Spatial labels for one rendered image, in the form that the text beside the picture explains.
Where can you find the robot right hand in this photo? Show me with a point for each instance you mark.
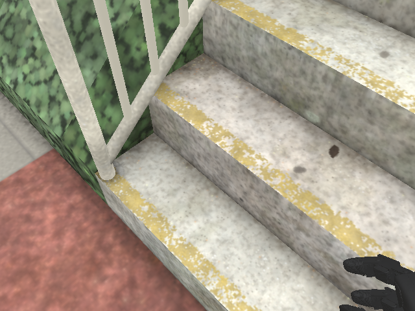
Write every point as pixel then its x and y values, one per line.
pixel 388 271

